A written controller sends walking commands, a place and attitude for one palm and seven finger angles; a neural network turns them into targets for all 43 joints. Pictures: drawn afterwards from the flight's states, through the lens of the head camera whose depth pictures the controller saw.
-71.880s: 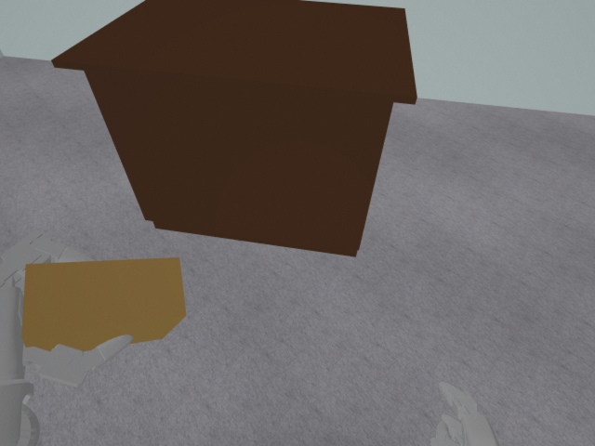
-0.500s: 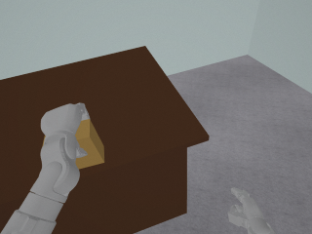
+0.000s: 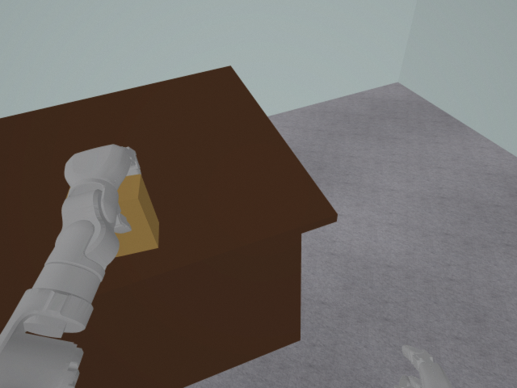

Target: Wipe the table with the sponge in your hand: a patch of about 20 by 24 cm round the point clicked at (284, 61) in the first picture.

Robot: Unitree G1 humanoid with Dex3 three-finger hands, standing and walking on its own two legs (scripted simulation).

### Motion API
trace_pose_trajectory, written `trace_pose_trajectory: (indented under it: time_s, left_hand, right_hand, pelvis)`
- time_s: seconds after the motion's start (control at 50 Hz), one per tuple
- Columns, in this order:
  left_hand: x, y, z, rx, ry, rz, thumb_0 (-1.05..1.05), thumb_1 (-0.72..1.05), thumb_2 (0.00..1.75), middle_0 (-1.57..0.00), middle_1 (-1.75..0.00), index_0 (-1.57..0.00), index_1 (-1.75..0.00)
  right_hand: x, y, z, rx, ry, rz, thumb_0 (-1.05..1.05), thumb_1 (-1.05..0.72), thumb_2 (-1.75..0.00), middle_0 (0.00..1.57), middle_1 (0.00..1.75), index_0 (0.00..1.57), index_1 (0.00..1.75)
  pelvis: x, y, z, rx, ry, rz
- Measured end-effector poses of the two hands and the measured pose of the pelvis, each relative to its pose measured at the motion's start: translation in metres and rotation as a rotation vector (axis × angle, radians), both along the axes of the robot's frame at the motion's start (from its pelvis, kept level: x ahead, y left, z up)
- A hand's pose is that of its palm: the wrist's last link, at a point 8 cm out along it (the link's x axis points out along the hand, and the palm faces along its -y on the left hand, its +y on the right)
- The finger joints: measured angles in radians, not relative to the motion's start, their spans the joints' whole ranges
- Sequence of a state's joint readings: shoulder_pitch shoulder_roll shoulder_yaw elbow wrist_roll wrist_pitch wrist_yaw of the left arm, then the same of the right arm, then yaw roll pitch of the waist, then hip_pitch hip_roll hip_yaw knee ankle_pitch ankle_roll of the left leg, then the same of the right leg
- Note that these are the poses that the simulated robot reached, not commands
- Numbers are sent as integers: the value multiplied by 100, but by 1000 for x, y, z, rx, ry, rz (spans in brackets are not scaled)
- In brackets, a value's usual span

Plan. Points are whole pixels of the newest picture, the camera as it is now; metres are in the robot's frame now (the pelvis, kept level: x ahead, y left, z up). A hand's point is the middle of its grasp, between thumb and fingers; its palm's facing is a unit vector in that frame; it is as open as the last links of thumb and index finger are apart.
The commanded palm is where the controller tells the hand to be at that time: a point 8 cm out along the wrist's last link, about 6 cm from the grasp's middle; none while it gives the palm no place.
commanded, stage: wipe forward along the middle lane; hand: left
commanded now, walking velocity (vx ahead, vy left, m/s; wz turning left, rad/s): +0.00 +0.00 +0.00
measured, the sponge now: (121, 227) +0.35 +0.29 +0.07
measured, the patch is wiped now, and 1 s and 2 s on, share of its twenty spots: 1.00 1.00 1.00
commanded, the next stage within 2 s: slide back across to the first lane in 0.96 s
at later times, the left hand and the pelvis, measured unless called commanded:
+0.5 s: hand (111, 176) +0.40 +0.30 +0.14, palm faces -0.06 +0.01 -1.00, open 10.1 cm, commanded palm +0.39 +0.32 +0.17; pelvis -0.01 +0.00 +0.00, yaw +0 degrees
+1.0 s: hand (109, 158) +0.45 +0.33 +0.14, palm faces -0.11 +0.03 -0.99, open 10.1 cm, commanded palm +0.44 +0.34 +0.17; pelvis +0.01 +0.02 +0.00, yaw +0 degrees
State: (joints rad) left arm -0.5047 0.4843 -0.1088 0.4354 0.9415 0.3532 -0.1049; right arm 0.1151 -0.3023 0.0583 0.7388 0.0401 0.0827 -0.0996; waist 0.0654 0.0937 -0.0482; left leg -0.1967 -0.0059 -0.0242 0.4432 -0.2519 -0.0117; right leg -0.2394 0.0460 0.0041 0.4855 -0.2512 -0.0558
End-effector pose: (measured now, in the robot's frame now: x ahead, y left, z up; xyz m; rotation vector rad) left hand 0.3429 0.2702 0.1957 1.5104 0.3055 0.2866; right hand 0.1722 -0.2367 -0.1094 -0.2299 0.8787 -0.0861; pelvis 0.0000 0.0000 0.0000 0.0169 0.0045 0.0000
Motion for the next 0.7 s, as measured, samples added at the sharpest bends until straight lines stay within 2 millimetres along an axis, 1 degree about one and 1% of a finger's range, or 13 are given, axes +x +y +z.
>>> trace_pose_trajectory:
  time_s: [0.14,0.28,0.48,0.7]
  left_hand:
    - [6,3,-2,11,7,-23,1,-61,103,-82,-131,-82,-140]
    - [14,8,-1,20,14,-23,1,-61,103,-82,-131,-82,-140]
    - [36,20,3,44,49,-13,0,-61,103,-82,-131,-82,-141]
    - [62,32,2,60,87,-18,0,-61,104,-82,-131,-82,-141]
  right_hand:
    - [-24,-11,-7,-12,44,-42,1,-91,-90,20,30,20,30]
    - [-41,-15,-11,-23,83,-63,1,-91,-90,20,30,20,30]
    - [-59,-18,-13,-28,113,-99,1,-91,-90,21,30,20,30]
    - [-81,-22,-17,-47,194,-138,1,-91,-90,21,30,20,30]
  pelvis:
    - [-2,1,0,-2,12,-4]
    - [-6,0,-1,-2,21,3]
    - [-8,1,-1,-6,50,4]
    - [-2,7,0,-13,89,5]
